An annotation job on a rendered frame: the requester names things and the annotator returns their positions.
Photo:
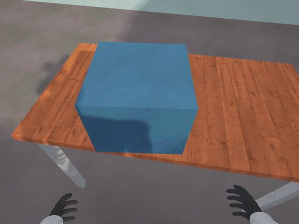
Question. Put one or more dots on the robot right hand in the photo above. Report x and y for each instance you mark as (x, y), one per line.
(249, 204)

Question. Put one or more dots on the carton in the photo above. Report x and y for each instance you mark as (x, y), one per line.
(138, 98)

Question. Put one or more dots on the table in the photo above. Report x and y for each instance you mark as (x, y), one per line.
(247, 120)

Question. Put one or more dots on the robot left hand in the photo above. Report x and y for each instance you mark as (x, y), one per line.
(59, 211)

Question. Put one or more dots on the robot right forearm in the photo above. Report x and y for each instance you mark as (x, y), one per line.
(261, 218)

